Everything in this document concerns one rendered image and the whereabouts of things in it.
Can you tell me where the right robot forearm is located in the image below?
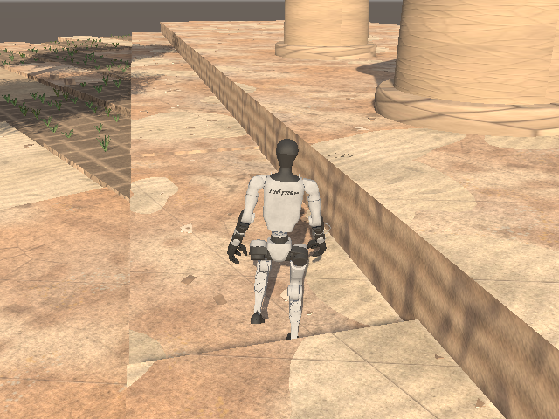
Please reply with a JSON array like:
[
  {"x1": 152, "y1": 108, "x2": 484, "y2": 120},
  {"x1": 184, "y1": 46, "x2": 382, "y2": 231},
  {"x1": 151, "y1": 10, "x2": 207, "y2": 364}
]
[{"x1": 312, "y1": 215, "x2": 326, "y2": 244}]

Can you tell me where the robot torso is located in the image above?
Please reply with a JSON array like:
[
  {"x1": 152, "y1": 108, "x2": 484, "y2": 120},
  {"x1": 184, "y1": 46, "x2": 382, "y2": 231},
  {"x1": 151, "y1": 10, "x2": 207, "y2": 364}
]
[{"x1": 263, "y1": 172, "x2": 304, "y2": 262}]

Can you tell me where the robot left shin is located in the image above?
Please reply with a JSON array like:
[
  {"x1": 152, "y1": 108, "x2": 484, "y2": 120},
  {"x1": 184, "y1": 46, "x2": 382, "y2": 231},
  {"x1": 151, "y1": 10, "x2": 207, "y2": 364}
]
[{"x1": 254, "y1": 260, "x2": 269, "y2": 315}]

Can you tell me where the left robot forearm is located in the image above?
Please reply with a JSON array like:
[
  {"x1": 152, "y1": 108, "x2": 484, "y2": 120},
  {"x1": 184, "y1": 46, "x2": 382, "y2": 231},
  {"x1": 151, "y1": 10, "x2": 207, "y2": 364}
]
[{"x1": 231, "y1": 210, "x2": 250, "y2": 246}]

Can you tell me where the robot left upper arm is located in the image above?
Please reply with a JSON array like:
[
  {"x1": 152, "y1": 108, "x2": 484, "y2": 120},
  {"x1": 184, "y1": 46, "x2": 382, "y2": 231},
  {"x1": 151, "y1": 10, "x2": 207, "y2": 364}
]
[{"x1": 241, "y1": 175, "x2": 267, "y2": 224}]

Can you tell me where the robot left hand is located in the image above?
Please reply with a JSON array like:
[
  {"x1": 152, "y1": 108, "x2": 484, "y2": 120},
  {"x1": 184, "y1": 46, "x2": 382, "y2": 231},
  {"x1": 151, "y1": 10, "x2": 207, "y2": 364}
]
[{"x1": 227, "y1": 242, "x2": 247, "y2": 264}]

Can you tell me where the robot right hand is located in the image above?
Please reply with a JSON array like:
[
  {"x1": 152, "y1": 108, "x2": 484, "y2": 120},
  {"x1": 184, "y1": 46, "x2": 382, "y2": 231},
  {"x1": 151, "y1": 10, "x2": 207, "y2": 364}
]
[{"x1": 307, "y1": 240, "x2": 327, "y2": 257}]

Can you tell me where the robot right upper arm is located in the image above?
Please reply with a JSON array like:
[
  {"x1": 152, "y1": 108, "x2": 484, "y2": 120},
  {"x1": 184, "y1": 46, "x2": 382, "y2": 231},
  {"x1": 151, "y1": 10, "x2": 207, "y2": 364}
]
[{"x1": 303, "y1": 178, "x2": 321, "y2": 227}]

